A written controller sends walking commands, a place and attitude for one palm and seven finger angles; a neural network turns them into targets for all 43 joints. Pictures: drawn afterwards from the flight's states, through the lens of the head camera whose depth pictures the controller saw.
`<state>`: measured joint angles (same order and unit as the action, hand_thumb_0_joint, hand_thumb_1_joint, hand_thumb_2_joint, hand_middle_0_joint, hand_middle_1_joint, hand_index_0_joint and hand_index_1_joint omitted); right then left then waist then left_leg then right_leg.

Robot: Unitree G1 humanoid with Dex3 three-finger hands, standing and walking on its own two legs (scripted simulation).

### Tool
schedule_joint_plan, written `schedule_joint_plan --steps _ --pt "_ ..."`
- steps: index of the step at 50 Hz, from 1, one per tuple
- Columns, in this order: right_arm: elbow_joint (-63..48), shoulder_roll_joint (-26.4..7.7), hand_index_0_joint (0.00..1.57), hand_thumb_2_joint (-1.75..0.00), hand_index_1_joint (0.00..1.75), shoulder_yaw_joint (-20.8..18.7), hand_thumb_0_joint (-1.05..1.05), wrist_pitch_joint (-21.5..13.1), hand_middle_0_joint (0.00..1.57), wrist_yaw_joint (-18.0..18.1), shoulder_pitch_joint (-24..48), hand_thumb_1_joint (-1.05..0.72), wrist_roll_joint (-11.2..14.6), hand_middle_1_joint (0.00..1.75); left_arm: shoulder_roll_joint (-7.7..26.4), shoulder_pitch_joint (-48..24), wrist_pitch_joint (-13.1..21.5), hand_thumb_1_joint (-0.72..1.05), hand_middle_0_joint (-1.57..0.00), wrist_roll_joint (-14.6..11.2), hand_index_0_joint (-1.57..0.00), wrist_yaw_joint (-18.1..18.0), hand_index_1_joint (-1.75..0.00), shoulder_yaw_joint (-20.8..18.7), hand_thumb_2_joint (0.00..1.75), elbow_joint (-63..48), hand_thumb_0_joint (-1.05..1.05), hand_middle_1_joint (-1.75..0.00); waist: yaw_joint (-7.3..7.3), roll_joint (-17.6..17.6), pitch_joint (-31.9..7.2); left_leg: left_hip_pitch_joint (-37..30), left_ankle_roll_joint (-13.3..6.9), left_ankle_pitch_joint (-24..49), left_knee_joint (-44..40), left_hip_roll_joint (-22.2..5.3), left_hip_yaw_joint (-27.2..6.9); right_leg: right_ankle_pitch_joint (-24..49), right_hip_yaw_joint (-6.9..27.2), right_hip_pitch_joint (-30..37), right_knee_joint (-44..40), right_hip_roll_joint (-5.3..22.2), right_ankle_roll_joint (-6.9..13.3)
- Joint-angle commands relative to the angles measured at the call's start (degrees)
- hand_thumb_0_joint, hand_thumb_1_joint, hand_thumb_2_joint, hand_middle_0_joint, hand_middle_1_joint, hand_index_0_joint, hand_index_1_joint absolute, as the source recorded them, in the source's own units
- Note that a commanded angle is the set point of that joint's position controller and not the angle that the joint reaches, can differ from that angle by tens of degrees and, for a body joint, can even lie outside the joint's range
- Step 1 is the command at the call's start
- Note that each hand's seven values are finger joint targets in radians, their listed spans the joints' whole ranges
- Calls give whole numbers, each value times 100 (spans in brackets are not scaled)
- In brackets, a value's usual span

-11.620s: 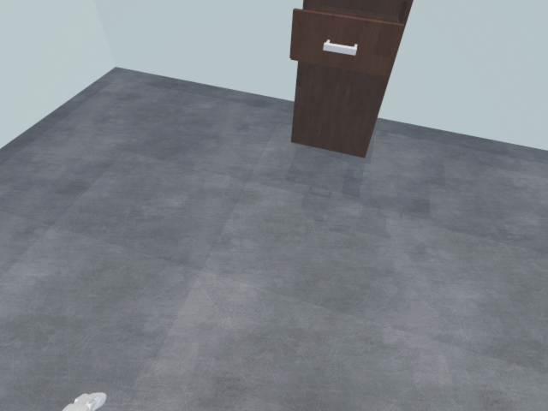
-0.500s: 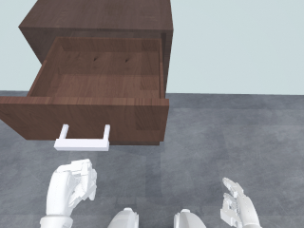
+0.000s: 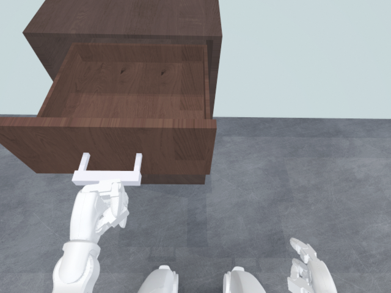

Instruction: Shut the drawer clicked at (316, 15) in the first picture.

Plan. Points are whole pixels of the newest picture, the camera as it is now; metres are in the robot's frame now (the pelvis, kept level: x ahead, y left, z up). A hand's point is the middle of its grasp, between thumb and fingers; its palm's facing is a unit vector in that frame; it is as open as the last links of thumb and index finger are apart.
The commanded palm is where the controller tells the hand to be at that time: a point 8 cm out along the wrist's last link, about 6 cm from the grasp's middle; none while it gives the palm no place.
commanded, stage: push the drawer shut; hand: left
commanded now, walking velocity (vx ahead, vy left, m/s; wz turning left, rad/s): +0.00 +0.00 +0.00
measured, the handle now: (110, 168) +0.34 +0.19 +0.05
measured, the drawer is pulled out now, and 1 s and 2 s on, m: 0.26 0.14 0.01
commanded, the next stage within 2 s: none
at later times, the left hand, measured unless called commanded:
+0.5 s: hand (131, 176) +0.33 +0.14 +0.04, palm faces +0.03 -1.00 -0.05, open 3.1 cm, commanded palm +0.32 +0.20 +0.05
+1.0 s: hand (137, 151) +0.39 +0.14 +0.04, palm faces +0.05 -1.00 -0.06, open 3.1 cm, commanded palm +0.38 +0.20 +0.05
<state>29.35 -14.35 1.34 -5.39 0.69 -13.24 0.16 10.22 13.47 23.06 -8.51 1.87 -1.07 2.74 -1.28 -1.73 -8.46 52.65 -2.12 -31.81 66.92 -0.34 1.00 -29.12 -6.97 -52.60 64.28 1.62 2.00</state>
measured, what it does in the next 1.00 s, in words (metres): stands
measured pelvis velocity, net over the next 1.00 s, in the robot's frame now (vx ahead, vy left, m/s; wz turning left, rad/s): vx -0.01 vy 0.00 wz -0.01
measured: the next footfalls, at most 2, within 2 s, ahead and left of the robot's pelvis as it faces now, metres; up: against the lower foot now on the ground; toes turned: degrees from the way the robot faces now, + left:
none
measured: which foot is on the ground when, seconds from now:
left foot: down 0.00-1.00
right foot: down 0.00-1.00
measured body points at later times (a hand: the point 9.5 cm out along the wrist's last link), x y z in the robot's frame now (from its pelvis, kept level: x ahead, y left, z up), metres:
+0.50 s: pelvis -0.01 +0.00 +0.00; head +0.07 +0.00 +0.45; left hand +0.32 +0.20 +0.05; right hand +0.14 -0.24 -0.10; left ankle +0.00 +0.09 -0.65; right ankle +0.02 -0.10 -0.65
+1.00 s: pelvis -0.01 +0.00 +0.01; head +0.09 +0.01 +0.44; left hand +0.38 +0.20 +0.05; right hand +0.09 -0.25 -0.11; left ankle +0.00 +0.09 -0.65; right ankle +0.02 -0.10 -0.65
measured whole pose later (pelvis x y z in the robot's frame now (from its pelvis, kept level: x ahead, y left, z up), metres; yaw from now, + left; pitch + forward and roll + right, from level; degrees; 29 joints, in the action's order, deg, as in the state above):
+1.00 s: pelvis -0.01 +0.00 +0.01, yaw -1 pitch +18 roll -1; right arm 35.9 -14.5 1.2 -1.7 0.1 -14.5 0.0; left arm 12.0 -22.2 27.2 -6.2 -0.2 -8.4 38.6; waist -3.9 -1.0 -6.9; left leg 53.4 -2.4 -29.0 64.0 -0.2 2.2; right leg -26.3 -5.7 -54.1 62.0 1.6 1.8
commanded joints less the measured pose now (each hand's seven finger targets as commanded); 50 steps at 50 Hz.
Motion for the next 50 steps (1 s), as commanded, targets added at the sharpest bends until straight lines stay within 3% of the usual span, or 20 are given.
schedule_joint_plan --steps 1,6,9,13,14,18,21,25,27,28,29,33,34,37,39,43,44,46,49,50 --pt "-717 -728 20 -90 30 -320 0 -285 20 74 184 -90 25 30 424 -1520 404 90 -140 -67 -140 -49 -160 -272 90 -1004 0 -160 -190 -28 -1531 -818 100 1496 -1055 24 -383 1127 445 1064 -907 -132 -42" --pt "-613 -742 20 -90 30 -317 0 -272 20 79 215 -90 45 30 385 -2144 375 90 -140 -30 -140 -65 -160 -182 90 -710 0 -160 -240 -29 -1597 -935 91 1381 -1110 23 -400 987 455 1002 -979 -114 -52" --pt "-548 -773 20 -90 30 -301 0 -245 20 98 211 -90 46 30 545 -2526 350 90 -140 -18 -140 -111 -160 -333 90 -400 0 -160 -243 143 -1527 -822 70 1202 -1162 25 -414 805 485 1042 -1046 -121 -55" --pt "-490 -755 20 -90 30 -280 0 -222 20 88 230 -90 59 30 441 -3002 334 90 -140 -20 -140 -122 -160 -261 90 -76 0 -160 -265 38 -1549 -877 78 1070 -1200 43 -385 714 506 1029 -1110 -101 -67" --pt "-458 -778 20 -90 30 -276 0 -204 20 95 213 -90 57 30 616 -3153 332 90 -140 -12 -140 -147 -160 -419 90 60 0 -160 -270 85 -1522 -794 69 1014 -1202 44 -384 649 521 1040 -1122 -108 -63" --pt "-404 -785 20 -90 30 -271 0 -174 20 98 191 -90 60 30 603 -3622 373 90 -140 2 -140 -164 -160 -443 90 365 0 -160 -277 3 -1629 -897 82 981 -1247 48 -377 656 538 1040 -1138 -100 -65" --pt "-361 -783 20 -90 30 -269 0 -150 20 84 135 -90 54 30 597 -3909 385 90 -140 11 -140 -172 -160 -445 90 577 0 -160 -281 -48 -1696 -930 80 1082 -1252 50 -358 765 550 1094 -1143 -97 -61" --pt "-298 -810 20 -90 30 -304 0 -98 20 74 13 -90 48 30 661 -4090 428 90 -140 24 -140 -194 -160 -602 90 970 0 -160 -293 165 -1776 -940 80 1305 -1264 23 -353 1001 540 1184 -1119 -121 -73" --pt "-276 -811 20 -90 30 -311 0 -72 20 55 -8 -90 49 30 666 -4222 464 90 -140 33 -140 -184 -160 -582 90 995 0 -160 -276 -86 -1834 -1045 105 1377 -1286 23 -336 1073 535 1164 -1113 -111 -55" --pt "-244 -821 20 -90 30 -307 0 -56 20 48 -46 -90 47 30 646 -4386 467 90 -140 31 -140 -184 -160 -546 90 1063 0 -160 -345 4 -1798 -1050 102 1396 -1282 15 -355 1110 527 1139 -1118 -113 -63" --pt "-224 -836 20 -90 30 -316 0 -45 20 47 -83 -90 42 30 756 -4457 498 90 -140 32 -140 -194 -160 -654 90 1127 0 -160 -324 14 -1795 -1034 107 1440 -1298 4 -378 1124 517 1135 -1099 -125 -53" --pt "-187 -831 20 -90 30 -357 0 9 20 -5 -173 -90 23 30 618 -4577 588 90 -140 70 -140 -224 -160 -573 90 1185 0 -160 -305 -150 -2006 -1304 150 1771 -1314 -17 -389 1378 474 1109 -1031 -126 -43" --pt "-161 -855 20 -90 30 -367 0 21 20 -2 -214 -90 22 30 707 -4690 604 90 -140 90 -140 -240 -160 -625 90 1286 0 -160 -358 10 -1977 -1269 136 1806 -1297 -27 -413 1397 466 1085 -1017 -142 -48" --pt "-111 -842 20 -90 30 -378 0 72 20 -30 -265 -90 13 30 637 -4818 666 90 -140 108 -140 -255 -160 -604 90 1421 0 -160 -355 -36 -1967 -1301 147 1827 -1309 -25 -392 1440 484 1092 -1036 -146 -52" --pt "-77 -872 20 -90 30 -382 0 99 20 -15 -286 -90 15 30 846 -5032 711 90 -140 138 -140 -287 -160 -764 90 1555 0 -160 -396 48 -1906 -1207 128 1710 -1300 -31 -394 1346 496 1040 -1040 -158 -57" --pt "-4 -852 20 -90 30 -371 0 147 20 -7 -322 -90 12 30 773 -5526 775 90 -140 175 -140 -290 -160 -716 90 1889 0 -160 -493 37 -1895 -1128 107 1488 -1280 -10 -362 1205 542 984 -1087 -154 -77" --pt "16 -876 20 -90 30 -370 0 149 20 11 -363 -90 0 30 964 -5654 786 90 -140 178 -140 -300 -160 -881 90 1965 0 -160 -489 62 -1900 -1092 102 1507 -1279 -12 -380 1220 535 998 -1067 -160 -71" --pt "61 -866 20 -90 30 -352 0 177 20 19 -389 -90 6 30 985 -5878 788 90 -140 185 -140 -265 -160 -911 90 2261 0 -160 -513 -7 -1886 -1061 108 1496 -1274 1 -355 1240 551 987 -1069 -157 -71" --pt "91 -893 20 -90 30 -357 0 192 20 36 -464 -90 -10 30 1245 -6153 818 90 -140 189 -140 -231 -160 -1126 90 2463 0 -160 -492 -89 -2113 -1073 102 1543 -1235 15 -338 1300 587 1062 -1049 -167 -67" --pt "116 -874 20 -90 30 -345 0 209 20 38 -485 -90 -5 30 1168 -6205 797 90 -140 170 -140 -199 -160 -1100 90 2676 0 -160 -548 -14 -2073 -1046 103 1540 -1237 13 -332 1323 583 1055 -1064 -172 -80"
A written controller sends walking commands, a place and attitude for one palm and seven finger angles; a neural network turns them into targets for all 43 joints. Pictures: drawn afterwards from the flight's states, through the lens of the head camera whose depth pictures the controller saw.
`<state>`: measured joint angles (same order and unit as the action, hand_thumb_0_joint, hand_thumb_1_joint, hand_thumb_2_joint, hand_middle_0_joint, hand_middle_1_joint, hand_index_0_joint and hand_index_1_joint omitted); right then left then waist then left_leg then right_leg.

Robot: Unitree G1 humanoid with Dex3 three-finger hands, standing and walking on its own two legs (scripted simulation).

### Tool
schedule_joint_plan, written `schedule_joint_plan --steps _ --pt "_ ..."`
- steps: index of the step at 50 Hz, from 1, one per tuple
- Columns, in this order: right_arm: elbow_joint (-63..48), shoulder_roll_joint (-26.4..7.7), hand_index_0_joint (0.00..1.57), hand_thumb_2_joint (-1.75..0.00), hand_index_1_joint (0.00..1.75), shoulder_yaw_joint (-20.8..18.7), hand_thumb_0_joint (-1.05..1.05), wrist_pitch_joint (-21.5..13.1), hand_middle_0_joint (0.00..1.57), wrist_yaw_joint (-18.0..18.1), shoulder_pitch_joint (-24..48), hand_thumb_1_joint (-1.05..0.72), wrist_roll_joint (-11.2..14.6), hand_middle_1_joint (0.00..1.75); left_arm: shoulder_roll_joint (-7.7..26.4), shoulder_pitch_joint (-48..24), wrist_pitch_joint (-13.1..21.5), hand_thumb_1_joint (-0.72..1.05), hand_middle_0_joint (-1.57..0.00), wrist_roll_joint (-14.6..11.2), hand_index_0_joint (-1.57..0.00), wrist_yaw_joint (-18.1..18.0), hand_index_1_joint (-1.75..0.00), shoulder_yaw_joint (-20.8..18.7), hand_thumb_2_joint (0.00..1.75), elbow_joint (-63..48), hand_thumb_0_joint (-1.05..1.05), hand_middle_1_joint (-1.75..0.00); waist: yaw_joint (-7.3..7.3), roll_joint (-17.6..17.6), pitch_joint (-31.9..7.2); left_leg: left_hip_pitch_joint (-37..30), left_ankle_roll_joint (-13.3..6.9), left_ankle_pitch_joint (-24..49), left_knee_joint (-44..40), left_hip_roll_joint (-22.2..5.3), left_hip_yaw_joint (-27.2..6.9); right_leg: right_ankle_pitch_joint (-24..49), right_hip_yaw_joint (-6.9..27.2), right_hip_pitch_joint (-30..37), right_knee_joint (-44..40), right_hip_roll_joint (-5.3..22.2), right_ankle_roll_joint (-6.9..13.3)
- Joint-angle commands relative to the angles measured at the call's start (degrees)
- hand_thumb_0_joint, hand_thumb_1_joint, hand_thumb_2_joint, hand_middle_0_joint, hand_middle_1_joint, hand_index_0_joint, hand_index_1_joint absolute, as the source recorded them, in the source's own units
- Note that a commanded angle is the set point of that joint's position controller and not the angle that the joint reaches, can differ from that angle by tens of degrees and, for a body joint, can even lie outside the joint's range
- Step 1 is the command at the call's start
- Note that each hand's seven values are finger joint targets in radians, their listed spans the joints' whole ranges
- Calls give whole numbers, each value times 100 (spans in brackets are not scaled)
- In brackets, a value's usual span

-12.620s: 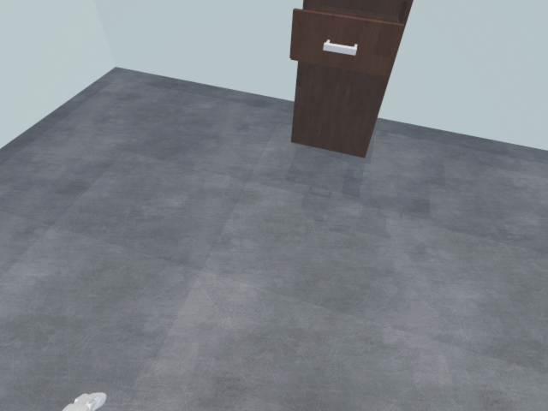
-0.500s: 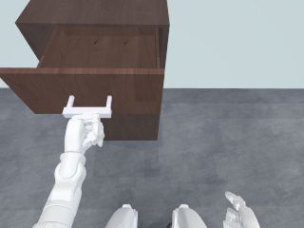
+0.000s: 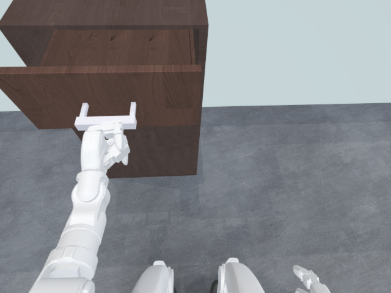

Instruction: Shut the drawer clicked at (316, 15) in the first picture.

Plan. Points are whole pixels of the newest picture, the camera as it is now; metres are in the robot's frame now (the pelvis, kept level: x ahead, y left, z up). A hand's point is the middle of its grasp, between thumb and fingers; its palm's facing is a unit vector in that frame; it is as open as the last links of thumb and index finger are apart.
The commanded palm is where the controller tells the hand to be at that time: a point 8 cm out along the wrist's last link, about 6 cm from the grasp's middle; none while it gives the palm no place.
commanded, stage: push the drawer shut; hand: left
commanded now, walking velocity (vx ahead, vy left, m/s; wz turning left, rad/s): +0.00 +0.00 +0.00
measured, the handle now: (107, 115) +0.47 +0.20 +0.04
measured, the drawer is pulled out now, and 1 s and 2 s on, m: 0.14 0.01 0.00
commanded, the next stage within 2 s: pull the fist back off the drawer in 1.36 s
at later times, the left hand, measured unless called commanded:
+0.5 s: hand (125, 119) +0.47 +0.16 +0.04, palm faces +0.07 -1.00 -0.05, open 3.0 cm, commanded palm +0.45 +0.21 +0.04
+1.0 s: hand (125, 98) +0.53 +0.17 +0.04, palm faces +0.06 -1.00 -0.03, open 3.0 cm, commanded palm +0.52 +0.21 +0.04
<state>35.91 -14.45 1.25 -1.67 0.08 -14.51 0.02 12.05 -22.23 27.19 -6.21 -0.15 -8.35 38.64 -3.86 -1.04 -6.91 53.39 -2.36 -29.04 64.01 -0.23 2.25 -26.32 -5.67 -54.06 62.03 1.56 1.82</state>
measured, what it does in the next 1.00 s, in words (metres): stands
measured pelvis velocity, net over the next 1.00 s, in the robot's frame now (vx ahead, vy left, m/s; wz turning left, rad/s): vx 0.00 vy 0.01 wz -0.04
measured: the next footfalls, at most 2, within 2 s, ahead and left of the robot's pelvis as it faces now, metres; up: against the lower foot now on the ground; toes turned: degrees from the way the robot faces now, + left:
none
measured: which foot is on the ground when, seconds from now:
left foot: down 0.00-1.00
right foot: down 0.00-1.00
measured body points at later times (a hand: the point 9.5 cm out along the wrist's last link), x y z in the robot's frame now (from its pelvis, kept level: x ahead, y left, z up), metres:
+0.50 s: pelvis +0.00 +0.00 -0.01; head +0.12 +0.01 +0.43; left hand +0.46 +0.21 +0.04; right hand +0.04 -0.27 -0.12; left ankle +0.02 +0.09 -0.65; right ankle +0.03 -0.10 -0.65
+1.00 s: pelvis +0.00 +0.01 -0.01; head +0.15 +0.03 +0.41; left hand +0.52 +0.22 +0.04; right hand -0.01 -0.25 -0.12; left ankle +0.02 +0.09 -0.65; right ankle +0.03 -0.10 -0.65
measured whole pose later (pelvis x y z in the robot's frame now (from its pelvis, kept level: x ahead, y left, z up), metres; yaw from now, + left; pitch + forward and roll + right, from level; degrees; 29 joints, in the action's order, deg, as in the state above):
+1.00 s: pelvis +0.00 +0.01 -0.01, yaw -2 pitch +25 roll -3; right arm 36.2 -15.4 2.7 3.3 -1.3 -20.6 -2.3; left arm 26.3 -52.2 28.3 -1.6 4.9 -22.8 68.3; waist -11.6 -1.7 -6.6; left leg 63.1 -3.3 -29.7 67.5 -1.8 2.3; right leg -25.0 -5.5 -62.9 62.8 0.0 1.1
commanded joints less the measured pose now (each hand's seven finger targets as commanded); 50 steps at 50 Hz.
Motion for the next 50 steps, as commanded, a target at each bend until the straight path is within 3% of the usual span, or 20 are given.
schedule_joint_plan --steps 1,6,8,10,13,18,20,21,24,26,29,31,33,34,35,37,40,46,47,50 --pt "-510 -872 20 -90 30 -330 0 -150 20 111 -369 -90 8 30 1125 -2813 394 90 -140 -89 -140 22 -160 -497 90 -852 0 -160 -297 -60 -2227 -1022 113 1225 -910 8 -426 1048 488 1244 -862 -155 -75" --pt "-485 -886 20 -90 30 -323 0 -123 20 110 -501 -90 -5 30 1393 -3138 459 90 -140 -125 -140 154 -160 -750 90 -452 0 -160 -278 -162 -2467 -992 115 1358 -890 18 -405 1213 524 1378 -831 -162 -67" --pt "-469 -873 20 -90 30 -322 0 -109 20 91 -538 -90 -10 30 1339 -3241 468 90 -140 -153 -140 207 -160 -726 90 -289 0 -160 -306 -115 -2437 -904 105 1362 -870 27 -375 1267 556 1453 -860 -171 -74" --pt "-465 -895 20 -90 30 -325 0 -84 20 73 -611 -90 -16 30 1461 -3246 502 90 -140 -116 -140 228 -160 -828 90 -192 0 -160 -273 -267 -2532 -1020 127 1525 -871 9 -400 1362 512 1367 -789 -183 -52" --pt "-404 -922 20 -90 30 -337 0 -38 20 67 -691 -90 -30 30 1568 -3532 532 90 -140 -126 -140 233 -160 -939 90 148 0 -160 -387 43 -2362 -754 85 1358 -814 10 -364 1283 570 1387 -862 -184 -93" --pt "-321 -945 20 -90 30 -343 0 20 20 56 -829 -90 -70 30 1653 -4227 655 90 -140 -32 -140 258 -160 -941 90 406 0 -160 -508 -291 -2485 -899 82 1337 -785 4 -409 1154 536 1091 -802 -186 -89" --pt "-284 -982 20 -90 30 -350 0 41 20 57 -911 -90 -88 30 1900 -4392 685 90 -140 -4 -140 269 -160 -1108 90 516 0 -160 -523 -332 -2608 -966 84 1430 -747 -11 -450 1188 528 1022 -747 -199 -82" --pt "-295 -969 20 -90 30 -342 0 56 20 43 -941 -90 -91 30 1812 -4374 668 90 -140 9 -140 292 -160 -1047 90 649 0 -160 -515 -354 -2611 -967 90 1423 -764 -5 -462 1153 509 1011 -749 -205 -79" --pt "-279 -1011 20 -90 30 -340 0 112 20 42 -1042 -90 -110 30 2100 -4501 655 90 -140 20 -140 306 -160 -1261 90 836 0 -160 -557 -241 -2638 -875 62 1518 -717 -17 -461 1275 535 1068 -742 -230 -86" --pt "-273 -990 20 -90 30 -331 0 138 20 18 -1060 -90 -113 30 1982 -4672 654 90 -140 35 -140 331 -160 -1167 90 894 0 -160 -575 -445 -2681 -956 75 1506 -718 -17 -472 1210 524 962 -751 -231 -83" --pt "-277 -1029 20 -90 30 -331 0 177 20 8 -1155 -90 -147 30 2268 -4762 673 90 -140 52 -140 305 -160 -1384 90 943 0 -160 -586 -377 -2794 -945 59 1599 -679 -33 -488 1290 526 1009 -726 -256 -84" --pt "-266 -1028 20 -90 30 -310 0 213 20 -6 -1179 -90 -139 30 2266 -4855 642 90 -140 85 -140 327 -160 -1355 90 1153 0 -160 -639 -341 -2657 -817 58 1514 -677 -35 -484 1221 530 972 -761 -258 -89" --pt "-258 -1062 20 -90 30 -292 0 238 20 0 -1228 -90 -144 30 2507 -4979 606 90 -140 113 -140 316 -160 -1518 90 1336 0 -160 -678 -263 -2511 -581 33 1291 -661 -30 -471 1030 565 961 -802 -266 -98" --pt "-253 -1082 20 -90 30 -282 0 248 20 13 -1260 -90 -154 30 2633 -5150 623 90 -140 156 -140 321 -160 -1542 90 1313 0 -160 -714 -385 -2520 -627 35 1321 -648 -42 -499 1046 552 872 -754 -275 -85" --pt "-278 -1068 20 -90 30 -272 0 259 20 1 -1291 -90 -166 30 2581 -5220 628 90 -140 187 -140 338 -160 -1501 90 1281 0 -160 -694 -567 -2665 -749 54 1385 -658 -37 -516 1046 532 835 -727 -278 -79" --pt "-279 -1079 20 -90 30 -284 0 281 20 -16 -1337 -90 -177 30 2598 -5293 636 90 -140 179 -140 357 -160 -1522 90 1283 0 -160 -712 -589 -2796 -905 61 1554 -626 -58 -542 1147 512 789 -715 -289 -75" --pt "-262 -1119 20 -90 30 -255 0 334 20 -22 -1421 -90 -184 30 2722 -5410 544 90 -140 220 -140 381 -160 -1574 90 1622 0 -160 -817 -465 -2612 -732 48 1506 -591 -76 -574 1090 489 664 -710 -318 -85" --pt "-252 -1145 20 -90 30 -258 0 426 20 -50 -1555 -90 -223 30 2838 -5761 505 90 -140 283 -140 390 -160 -1610 90 1587 0 -160 -868 -835 -2910 -1151 98 1953 -530 -127 -678 1265 399 410 -620 -336 -70" --pt "-235 -1151 20 -90 30 -255 0 440 20 -62 -1566 -90 -230 30 2778 -5847 489 90 -140 294 -140 396 -160 -1552 90 1627 0 -160 -900 -795 -2875 -1129 93 1866 -518 -132 -695 1177 396 349 -637 -341 -75" --pt "-226 -1188 20 -90 30 -231 0 469 20 -47 -1653 -90 -241 30 3067 -6006 423 90 -140 351 -140 355 -160 -1726 90 1791 0 -160 -963 -698 -2834 -938 60 1850 -477 -133 -705 1188 407 371 -620 -355 -84"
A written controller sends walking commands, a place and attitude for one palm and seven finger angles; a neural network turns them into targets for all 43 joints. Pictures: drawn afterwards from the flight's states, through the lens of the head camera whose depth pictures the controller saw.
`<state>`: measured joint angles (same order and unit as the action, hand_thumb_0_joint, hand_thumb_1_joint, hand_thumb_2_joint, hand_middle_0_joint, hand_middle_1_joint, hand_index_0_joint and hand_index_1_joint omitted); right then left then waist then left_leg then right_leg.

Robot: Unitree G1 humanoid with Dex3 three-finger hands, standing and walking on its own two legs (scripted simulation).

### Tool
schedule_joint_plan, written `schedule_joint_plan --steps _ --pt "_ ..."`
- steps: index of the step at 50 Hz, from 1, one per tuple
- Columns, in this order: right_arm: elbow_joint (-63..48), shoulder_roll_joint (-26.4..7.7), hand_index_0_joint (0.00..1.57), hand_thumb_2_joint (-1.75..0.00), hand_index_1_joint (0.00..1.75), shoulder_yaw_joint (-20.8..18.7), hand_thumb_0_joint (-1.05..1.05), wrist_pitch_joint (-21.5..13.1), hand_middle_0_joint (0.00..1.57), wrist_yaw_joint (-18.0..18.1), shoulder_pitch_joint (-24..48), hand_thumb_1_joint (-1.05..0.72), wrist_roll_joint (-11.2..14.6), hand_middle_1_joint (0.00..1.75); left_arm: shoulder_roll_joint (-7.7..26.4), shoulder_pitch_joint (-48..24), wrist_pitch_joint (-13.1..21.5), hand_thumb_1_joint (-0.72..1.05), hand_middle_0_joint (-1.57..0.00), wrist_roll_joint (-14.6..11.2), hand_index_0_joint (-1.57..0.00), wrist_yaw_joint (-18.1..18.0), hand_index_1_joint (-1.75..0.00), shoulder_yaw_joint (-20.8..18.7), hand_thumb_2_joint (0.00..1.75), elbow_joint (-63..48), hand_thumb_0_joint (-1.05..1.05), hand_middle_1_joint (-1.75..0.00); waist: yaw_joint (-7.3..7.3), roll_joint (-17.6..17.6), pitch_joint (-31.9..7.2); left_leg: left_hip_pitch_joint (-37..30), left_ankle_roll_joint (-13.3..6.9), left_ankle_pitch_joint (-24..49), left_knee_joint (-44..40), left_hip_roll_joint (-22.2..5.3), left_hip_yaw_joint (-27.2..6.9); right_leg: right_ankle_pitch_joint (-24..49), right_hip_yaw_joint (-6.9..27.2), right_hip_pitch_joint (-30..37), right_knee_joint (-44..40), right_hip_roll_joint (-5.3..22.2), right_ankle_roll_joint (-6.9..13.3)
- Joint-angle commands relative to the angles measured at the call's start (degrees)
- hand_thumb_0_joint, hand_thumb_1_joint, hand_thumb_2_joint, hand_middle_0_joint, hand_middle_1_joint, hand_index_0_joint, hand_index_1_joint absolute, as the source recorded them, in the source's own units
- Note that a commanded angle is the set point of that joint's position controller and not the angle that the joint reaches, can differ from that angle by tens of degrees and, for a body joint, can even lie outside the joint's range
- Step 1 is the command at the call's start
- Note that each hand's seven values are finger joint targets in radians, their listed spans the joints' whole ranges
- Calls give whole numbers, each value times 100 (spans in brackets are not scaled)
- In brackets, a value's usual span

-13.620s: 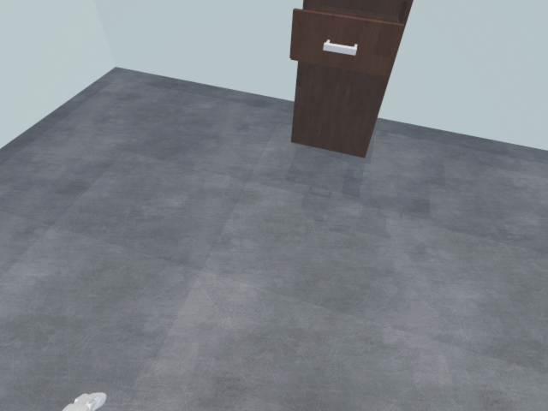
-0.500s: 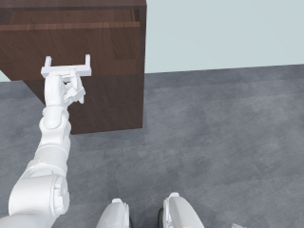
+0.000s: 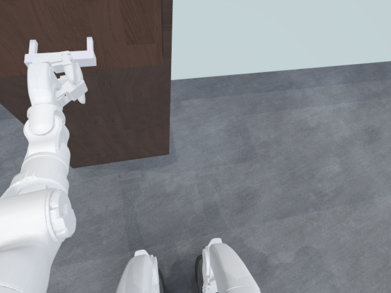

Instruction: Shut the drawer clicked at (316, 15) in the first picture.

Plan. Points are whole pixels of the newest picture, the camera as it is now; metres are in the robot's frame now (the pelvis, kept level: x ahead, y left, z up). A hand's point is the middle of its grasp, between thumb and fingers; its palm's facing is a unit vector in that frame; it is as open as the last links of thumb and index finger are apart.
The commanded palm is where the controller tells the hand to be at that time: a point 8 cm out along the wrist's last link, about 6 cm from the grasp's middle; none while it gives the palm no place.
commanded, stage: push the drawer shut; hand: left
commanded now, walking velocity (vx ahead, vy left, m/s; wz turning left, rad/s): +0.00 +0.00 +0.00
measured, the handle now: (62, 52) +0.59 +0.21 +0.06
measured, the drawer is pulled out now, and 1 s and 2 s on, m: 0.01 0.00 0.00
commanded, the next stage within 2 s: pull the fist back off the drawer in 0.36 s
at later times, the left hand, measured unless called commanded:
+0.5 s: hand (74, 76) +0.54 +0.19 +0.05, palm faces +0.10 -0.99 -0.04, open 3.0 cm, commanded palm +0.56 +0.21 +0.06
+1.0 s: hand (82, 78) +0.53 +0.17 +0.05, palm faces +0.12 -0.99 -0.02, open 3.1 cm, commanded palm +0.49 +0.21 +0.06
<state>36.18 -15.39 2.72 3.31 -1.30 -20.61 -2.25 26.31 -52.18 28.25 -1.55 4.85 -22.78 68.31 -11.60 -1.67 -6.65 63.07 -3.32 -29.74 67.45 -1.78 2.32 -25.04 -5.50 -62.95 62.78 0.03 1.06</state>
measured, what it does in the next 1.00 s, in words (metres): stands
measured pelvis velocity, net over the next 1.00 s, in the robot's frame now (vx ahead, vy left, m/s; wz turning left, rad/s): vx -0.01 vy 0.00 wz -0.01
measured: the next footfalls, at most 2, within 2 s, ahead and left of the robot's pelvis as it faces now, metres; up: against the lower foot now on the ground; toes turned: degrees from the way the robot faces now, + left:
none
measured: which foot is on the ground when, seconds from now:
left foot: down 0.00-1.00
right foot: down 0.00-1.00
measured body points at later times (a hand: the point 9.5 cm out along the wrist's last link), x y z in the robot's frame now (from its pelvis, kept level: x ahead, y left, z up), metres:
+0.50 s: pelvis -0.02 +0.00 -0.01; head +0.15 +0.05 +0.40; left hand +0.53 +0.24 +0.05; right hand -0.03 -0.26 -0.11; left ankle +0.01 +0.08 -0.64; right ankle +0.04 -0.12 -0.64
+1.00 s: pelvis -0.01 +0.00 +0.00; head +0.15 +0.03 +0.42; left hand +0.52 +0.23 +0.05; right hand -0.03 -0.25 -0.11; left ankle +0.01 +0.08 -0.64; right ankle +0.04 -0.11 -0.64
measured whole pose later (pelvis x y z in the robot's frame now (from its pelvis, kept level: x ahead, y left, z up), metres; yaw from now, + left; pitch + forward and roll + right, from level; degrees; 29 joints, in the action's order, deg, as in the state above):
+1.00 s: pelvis -0.01 +0.00 +0.00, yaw -1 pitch +26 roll -4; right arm 35.7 -15.3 3.7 3.3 -2.7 -22.9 -2.7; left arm 27.8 -55.0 25.6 -0.9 2.5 -23.1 68.0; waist -13.0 -2.0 -6.3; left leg 65.6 -3.5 -29.0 68.1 -2.3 2.0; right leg -23.6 -5.7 -65.0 62.3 -0.6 1.0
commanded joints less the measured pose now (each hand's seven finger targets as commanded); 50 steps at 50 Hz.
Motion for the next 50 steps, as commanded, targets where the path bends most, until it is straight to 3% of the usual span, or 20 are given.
schedule_joint_plan --steps 1,3,5,6,9,13,15,19,23,26,28,30,35,37,38,40,44,45,48,50 --pt "-249 -1096 20 -90 30 -377 0 -17 20 88 -1053 -90 -20 30 1660 -2980 280 90 -140 -101 -140 -151 -160 -314 90 -1060 0 -160 -194 -667 -2839 -1859 153 1920 -794 24 -693 1067 391 1226 -704 -197 -9" --pt "-216 -1112 20 -90 30 -362 0 0 20 97 -1106 -90 -34 30 1790 -3271 261 90 -140 -56 -140 -157 -160 -314 90 -1066 0 -160 -279 -686 -2803 -1826 150 1908 -771 6 -722 1042 384 1170 -695 -197 -14" --pt "-228 -1128 20 -90 30 -363 0 18 20 79 -1168 -90 -67 30 1860 -3324 293 90 -140 -37 -140 -163 -160 -380 90 -1222 0 -160 -214 -1069 -3167 -2207 200 2316 -741 -7 -784 1230 344 1070 -612 -197 11" --pt "-220 -1117 20 -90 30 -380 0 36 20 70 -1193 -90 -68 30 1879 -3388 314 90 -140 -36 -140 -153 -160 -389 90 -1305 0 -160 -225 -1060 -3270 -2344 225 2464 -716 -33 -813 1299 327 1040 -601 -207 8" --pt "-135 -1115 20 -90 30 -368 0 59 20 60 -1239 -90 -75 30 1668 -3722 268 90 -140 -33 -140 -178 -160 -199 90 -1124 0 -160 -441 -897 -2946 -2248 201 2263 -697 -53 -885 1125 293 781 -642 -227 -10" --pt "-57 -1180 20 -90 30 -322 0 18 20 88 -1270 -90 -81 30 1898 -4149 190 90 -140 72 -140 -258 -160 -187 90 -880 0 -160 -601 -896 -2704 -1916 171 1598 -718 -41 -934 687 292 559 -680 -223 -16" --pt "-55 -1191 20 -90 30 -297 0 -23 20 111 -1283 -90 -90 30 1973 -4533 230 90 -140 128 -140 -265 -160 -90 90 -1052 0 -160 -669 -1227 -2905 -2052 182 1562 -699 -33 -980 652 300 423 -636 -212 -3" --pt "-5 -1217 20 -90 30 -276 0 -100 20 121 -1328 -90 -110 30 1873 -4852 189 90 -140 157 -140 -322 -160 67 90 -912 0 -160 -783 -1478 -2876 -2285 249 1339 -777 -57 -1184 509 221 -11 -580 -203 20" --pt "22 -1249 20 -90 30 -229 0 -193 20 145 -1290 -90 -105 30 1751 -5094 91 90 -140 202 -140 -399 -160 301 90 -781 0 -160 -919 -1415 -2745 -2115 228 762 -848 -81 -1278 263 229 -192 -605 -193 6" --pt "1 -1259 20 -90 30 -234 0 -258 20 119 -1290 -90 -135 30 1637 -5156 92 90 -140 230 -140 -440 -160 368 90 -842 0 -160 -866 -1634 -2898 -2288 257 622 -891 -70 -1393 219 204 -321 -557 -168 33" --pt "17 -1281 20 -90 30 -233 0 -281 20 93 -1313 -90 -153 30 1766 -5093 65 90 -140 218 -140 -458 -160 221 90 -799 0 -160 -827 -1499 -2930 -2171 237 531 -871 -61 -1365 174 212 -197 -572 -174 32" --pt "1 -1276 20 -90 30 -239 0 -291 20 67 -1321 -90 -151 30 1651 -5066 74 90 -140 229 -140 -420 -160 311 90 -857 0 -160 -817 -1559 -3014 -2285 245 640 -868 -72 -1382 224 206 -210 -567 -174 41" --pt "-74 -1269 20 -90 30 -229 0 -267 20 20 -1304 -90 -132 30 1796 -4642 39 90 -140 198 -140 -376 -160 104 90 -771 0 -160 -632 -1317 -2900 -1908 193 547 -871 -37 -1222 144 258 172 -627 -182 50" --pt "-101 -1240 20 -90 30 -252 0 -255 20 -2 -1283 -90 -119 30 1585 -4400 17 90 -140 136 -140 -340 -160 171 90 -766 0 -160 -607 -1206 -2849 -1863 175 566 -879 -32 -1171 161 272 268 -671 -190 42" --pt "-115 -1250 20 -90 30 -261 0 -242 20 1 -1275 -90 -116 30 1761 -4272 34 90 -140 109 -140 -336 -160 9 90 -856 0 -160 -516 -1178 -2917 -1821 174 639 -871 -29 -1116 176 286 412 -677 -188 46" --pt "-193 -1209 20 -90 30 -267 0 -206 20 -24 -1261 -90 -102 30 1701 -3938 83 90 -140 71 -140 -293 -160 -15 90 -1043 0 -160 -366 -1291 -3115 -1985 193 982 -883 -15 -1035 325 288 623 -683 -204 62" --pt "-248 -1164 20 -90 30 -301 0 -134 20 -46 -1195 -90 -71 30 1545 -3355 109 90 -140 -13 -140 -280 -160 -61 90 -1124 0 -160 -255 -974 -2918 -1874 164 1119 -908 -14 -893 411 307 882 -750 -218 47" --pt "-290 -1165 20 -90 30 -313 0 -106 20 -48 -1189 -90 -52 30 1638 -3112 126 90 -140 1 -140 -282 -160 -154 90 -1181 0 -160 -137 -950 -2975 -1873 179 1190 -934 -11 -864 444 309 998 -745 -221 52" --pt "-370 -1103 20 -90 30 -346 0 -46 20 -54 -1130 -90 -16 30 1539 -2562 137 90 -140 -71 -140 -282 -160 -211 90 -1302 0 -160 -40 -618 -2939 -1713 133 1421 -914 7 -675 689 392 1444 -840 -230 21" --pt "-439 -1075 20 -90 30 -361 0 5 20 -50 -1128 -90 -7 30 1618 -2142 188 90 -140 -74 -140 -265 -160 -335 90 -1478 0 -160 131 -671 -3053 -1834 158 1800 -955 16 -619 1052 382 1693 -782 -230 42"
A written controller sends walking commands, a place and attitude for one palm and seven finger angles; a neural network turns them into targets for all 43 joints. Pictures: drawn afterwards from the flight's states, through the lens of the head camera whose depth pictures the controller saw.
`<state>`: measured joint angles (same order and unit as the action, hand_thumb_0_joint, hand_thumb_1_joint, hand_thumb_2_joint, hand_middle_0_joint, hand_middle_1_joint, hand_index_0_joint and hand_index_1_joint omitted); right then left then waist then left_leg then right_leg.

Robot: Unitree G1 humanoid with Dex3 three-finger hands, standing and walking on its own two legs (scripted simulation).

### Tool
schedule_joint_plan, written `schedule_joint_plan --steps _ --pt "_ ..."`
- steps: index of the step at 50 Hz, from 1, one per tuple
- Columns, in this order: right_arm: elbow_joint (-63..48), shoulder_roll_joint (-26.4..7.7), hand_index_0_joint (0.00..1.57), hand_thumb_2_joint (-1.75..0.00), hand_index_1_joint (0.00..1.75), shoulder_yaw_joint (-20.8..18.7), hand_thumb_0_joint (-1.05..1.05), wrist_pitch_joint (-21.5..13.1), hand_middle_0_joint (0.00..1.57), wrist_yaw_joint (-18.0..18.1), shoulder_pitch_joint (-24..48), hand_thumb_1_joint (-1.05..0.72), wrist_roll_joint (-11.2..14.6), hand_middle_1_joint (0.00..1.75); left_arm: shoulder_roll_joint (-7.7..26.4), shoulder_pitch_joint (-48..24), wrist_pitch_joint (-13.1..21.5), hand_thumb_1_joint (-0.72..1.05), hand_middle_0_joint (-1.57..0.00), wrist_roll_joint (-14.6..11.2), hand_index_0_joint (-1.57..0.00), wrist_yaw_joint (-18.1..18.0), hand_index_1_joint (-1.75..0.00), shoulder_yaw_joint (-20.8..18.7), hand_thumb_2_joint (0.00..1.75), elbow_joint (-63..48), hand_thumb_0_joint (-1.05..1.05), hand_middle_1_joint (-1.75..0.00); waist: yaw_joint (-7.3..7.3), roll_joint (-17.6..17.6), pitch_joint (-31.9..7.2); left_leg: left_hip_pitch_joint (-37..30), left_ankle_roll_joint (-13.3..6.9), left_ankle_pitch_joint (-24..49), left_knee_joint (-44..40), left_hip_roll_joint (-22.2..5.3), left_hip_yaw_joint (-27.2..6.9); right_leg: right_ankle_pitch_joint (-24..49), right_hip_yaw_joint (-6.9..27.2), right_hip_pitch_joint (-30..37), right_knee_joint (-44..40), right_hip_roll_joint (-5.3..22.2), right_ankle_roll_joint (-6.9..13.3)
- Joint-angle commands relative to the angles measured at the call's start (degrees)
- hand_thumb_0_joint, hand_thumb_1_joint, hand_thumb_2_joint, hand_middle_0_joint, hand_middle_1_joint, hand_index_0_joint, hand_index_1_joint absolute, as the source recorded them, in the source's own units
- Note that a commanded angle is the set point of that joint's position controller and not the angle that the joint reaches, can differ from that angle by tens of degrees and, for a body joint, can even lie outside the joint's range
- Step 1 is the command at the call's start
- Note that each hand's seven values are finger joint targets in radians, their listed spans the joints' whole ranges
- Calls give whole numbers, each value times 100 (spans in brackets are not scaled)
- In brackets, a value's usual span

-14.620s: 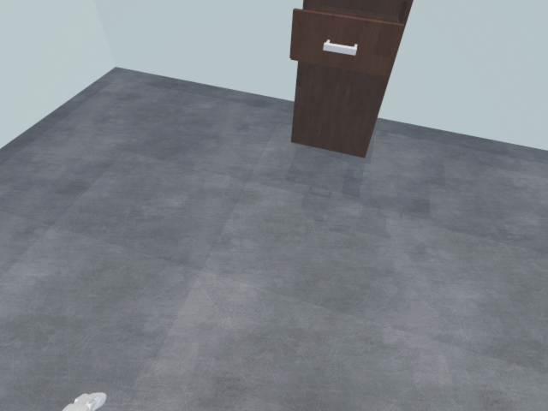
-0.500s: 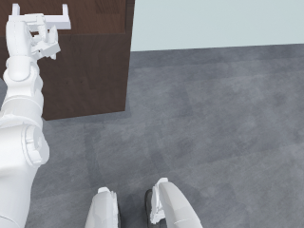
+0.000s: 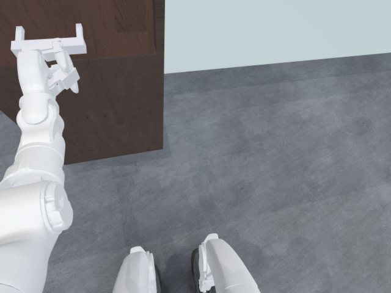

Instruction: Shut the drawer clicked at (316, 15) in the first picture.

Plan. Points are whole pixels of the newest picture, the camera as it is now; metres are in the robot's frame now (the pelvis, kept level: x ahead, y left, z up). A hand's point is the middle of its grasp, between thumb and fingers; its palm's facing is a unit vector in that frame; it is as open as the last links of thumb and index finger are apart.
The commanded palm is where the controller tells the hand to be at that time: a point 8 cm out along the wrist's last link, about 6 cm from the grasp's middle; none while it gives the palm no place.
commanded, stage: pull the fist back off the drawer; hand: left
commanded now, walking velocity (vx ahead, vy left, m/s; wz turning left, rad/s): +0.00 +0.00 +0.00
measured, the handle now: (50, 39) +0.61 +0.22 +0.06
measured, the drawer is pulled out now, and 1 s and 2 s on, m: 0.00 0.00 0.00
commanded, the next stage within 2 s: draw the hand back to the body in 0.16 s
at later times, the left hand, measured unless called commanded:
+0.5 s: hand (51, 95) +0.46 +0.19 +0.09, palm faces +0.11 -0.99 -0.03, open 3.3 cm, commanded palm +0.42 +0.24 +0.11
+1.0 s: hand out of the picture +0.33 +0.21 +0.18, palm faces +0.25 -0.93 -0.27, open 3.3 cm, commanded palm +0.28 +0.26 +0.20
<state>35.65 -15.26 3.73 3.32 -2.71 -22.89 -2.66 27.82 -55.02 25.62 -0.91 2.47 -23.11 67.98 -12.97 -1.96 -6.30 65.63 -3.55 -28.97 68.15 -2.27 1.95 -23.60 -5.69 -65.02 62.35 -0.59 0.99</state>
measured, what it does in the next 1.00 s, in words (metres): rises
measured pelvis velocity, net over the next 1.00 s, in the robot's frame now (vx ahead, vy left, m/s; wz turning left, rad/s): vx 0.05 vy -0.01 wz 0.04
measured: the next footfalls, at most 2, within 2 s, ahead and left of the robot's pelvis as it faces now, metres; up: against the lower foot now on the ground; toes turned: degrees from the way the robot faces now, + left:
none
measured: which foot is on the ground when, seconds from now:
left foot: down 0.00-1.00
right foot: down 0.00-1.00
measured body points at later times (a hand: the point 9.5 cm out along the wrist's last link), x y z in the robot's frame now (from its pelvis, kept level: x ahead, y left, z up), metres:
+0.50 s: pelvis +0.05 +0.00 +0.04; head +0.16 +0.02 +0.48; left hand +0.45 +0.24 +0.09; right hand +0.13 -0.25 -0.07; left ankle +0.02 +0.08 -0.64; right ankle +0.05 -0.12 -0.64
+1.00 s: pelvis +0.05 -0.01 +0.09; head +0.05 -0.02 +0.54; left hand +0.31 +0.26 +0.19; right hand +0.24 -0.23 +0.01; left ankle +0.02 +0.08 -0.64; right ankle +0.05 -0.12 -0.64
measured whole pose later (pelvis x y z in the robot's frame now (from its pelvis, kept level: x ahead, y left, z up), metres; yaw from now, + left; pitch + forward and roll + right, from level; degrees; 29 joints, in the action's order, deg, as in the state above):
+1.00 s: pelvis +0.05 -0.01 +0.09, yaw +2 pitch +2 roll -1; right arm 31.0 -13.8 3.1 0.4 4.1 -11.4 2.4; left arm 17.1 5.8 3.8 -4.3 -4.6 -6.7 2.5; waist 0.5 -2.7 -1.9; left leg 15.2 -2.5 -20.1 33.7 0.8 3.0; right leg -17.5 -3.7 -16.7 32.6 0.3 0.8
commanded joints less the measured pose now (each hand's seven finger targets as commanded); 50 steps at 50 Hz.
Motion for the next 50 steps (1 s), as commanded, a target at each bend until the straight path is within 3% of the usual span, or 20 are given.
schedule_joint_plan --steps 1,4,6,8,11,13,15,16,19,20,23,24,31,38,39,40,41,43,44,50 --pt "-427 -1047 20 -90 30 -480 0 22 20 74 -856 -90 42 30 1216 -1738 477 90 -140 -202 -140 -2 -160 -148 90 -1669 0 -160 263 -681 -3153 -2211 180 1942 -1020 71 -527 1164 421 2007 -752 -169 35" --pt "-476 -1000 20 -90 30 -541 0 76 20 56 -812 -90 71 30 1014 -1066 525 90 -140 -325 -140 74 -160 -128 90 -2011 0 -160 392 -487 -3223 -2335 193 2394 -1054 81 -455 1711 422 2386 -743 -182 37" --pt "-431 -975 20 -90 30 -576 0 111 20 66 -763 -90 102 30 831 -1075 548 90 -140 -380 -140 124 -160 19 90 -2251 0 -160 353 -536 -3100 -2492 214 2553 -1064 60 -458 1831 416 2307 -762 -179 21" --pt "-375 -943 20 -90 30 -602 0 116 20 80 -726 -90 127 30 532 -1017 542 90 -140 -436 -140 155 -160 212 90 -2186 0 -160 261 -336 -2805 -2509 209 2561 -1080 52 -445 1832 386 2200 -816 -179 1" --pt "-255 -939 20 -90 30 -653 0 100 20 102 -699 -90 118 30 318 -1208 646 90 -140 -491 -140 158 -160 386 90 -2471 0 -160 250 -746 -2890 -3135 298 3185 -1041 -5 -557 1917 312 1806 -755 -162 17" --pt "-232 -931 20 -90 30 -673 0 102 20 101 -683 -90 115 30 284 -932 674 90 -140 -535 -140 161 -160 369 90 -2547 0 -160 315 -662 -3008 -3306 333 3575 -1021 -12 -574 2094 298 1900 -746 -166 15" --pt "-402 -931 20 -90 30 -686 0 123 20 68 -636 -90 164 30 410 -106 629 90 -140 -592 -140 203 -160 266 90 -3101 0 -160 637 -935 -3443 -3767 404 4270 -1154 -26 -570 2393 302 2276 -795 -164 36" --pt "-507 -886 20 -90 30 -691 0 134 20 52 -553 -90 205 30 219 183 552 90 -140 -635 -140 227 -160 453 90 -3429 0 -160 681 -1039 -3457 -3988 443 4539 -1256 -38 -573 2500 271 2402 -876 -174 34" --pt "-729 -840 20 -90 30 -707 0 111 20 63 -425 -90 327 30 115 1290 217 90 -140 -856 -140 227 -160 460 90 -4151 0 -160 831 -564 -3368 -3991 377 4689 -1536 -35 -498 2950 274 3132 -1130 -183 12" --pt "-800 -813 20 -90 30 -693 0 93 20 74 -351 -90 374 30 113 1568 111 90 -140 -900 -140 209 -160 440 90 -4411 0 -160 881 -483 -3210 -3923 363 4615 -1651 -32 -464 3016 282 3305 -1213 -173 -1" --pt "-893 -759 20 -90 30 -663 0 10 20 151 -106 -90 444 30 -139 1984 -117 90 -140 -1016 -140 125 -160 591 90 -4907 0 -160 860 -133 -2565 -3687 292 3965 -1941 8 -359 2877 283 3600 -1464 -162 -32" --pt "-899 -762 20 -90 30 -664 0 -32 20 189 -46 -90 460 30 -122 1996 -130 90 -140 -1030 -140 106 -160 608 90 -5111 0 -160 834 -171 -2427 -3758 283 3900 -1997 10 -343 2864 294 3629 -1512 -154 -21" --pt "-953 -704 20 -90 30 -613 0 -343 20 289 376 -90 516 30 -552 2801 -371 90 -140 -1110 -140 350 -160 1049 90 -5857 0 -160 874 -394 -1824 -4252 371 3650 -2412 2 -407 2425 214 3682 -1860 -111 0" --pt "-1218 -683 20 -90 30 -501 0 -647 20 397 926 -90 575 30 -489 3704 -869 90 -140 -1283 -140 440 -160 950 90 -6637 0 -160 1106 -127 -1401 -4300 344 2792 -2896 69 -464 1971 162 4152 -2205 -47 33" --pt "-1327 -639 20 -90 30 -540 0 -521 20 493 1222 -90 558 30 175 3906 -1120 90 -140 -621 -140 -19 -160 1077 90 -6922 0 -160 1327 -38 -1526 -4579 252 2487 -3215 94 -420 1736 429 4566 -2531 103 133" --pt "-1449 -544 20 -90 30 -489 0 -489 20 560 1332 -90 564 30 -118 3970 -1290 90 -140 -579 -140 -258 -160 1195 90 -7196 0 -160 1213 4 -1200 -4626 233 2252 -3386 120 -349 1695 428 4666 -2736 92 103" --pt "-1422 -541 20 -90 30 -452 0 -476 20 617 1418 -90 569 30 -203 4077 -1424 90 -140 -498 -140 -425 -160 1306 90 -7281 0 -160 1238 -122 -1003 -4687 235 2168 -3533 101 -350 1648 429 4779 -2843 129 112" --pt "-1389 -522 20 -90 30 -396 0 -472 20 698 1525 -90 553 30 -92 4331 -1622 90 -140 -418 -140 -660 -160 1173 90 -7451 0 -160 1285 -47 -776 -4865 219 2136 -3768 68 -354 1639 415 5006 -3055 141 112" --pt "-1363 -538 20 -90 30 -370 0 -480 20 731 1585 -90 538 30 2 4449 -1700 90 -140 -412 -140 -719 -160 1101 90 -7505 0 -160 1313 130 -580 -4863 196 2046 -3884 72 -380 1569 424 5109 -3193 119 111" --pt "-1260 -462 20 -90 30 -289 0 -649 20 755 1744 -90 463 30 -240 5156 -1889 90 -140 -336 -140 -847 -160 1189 90 -8226 0 -160 1376 -102 -205 -5587 199 2391 -4406 96 -329 1822 407 5614 -3726 102 104"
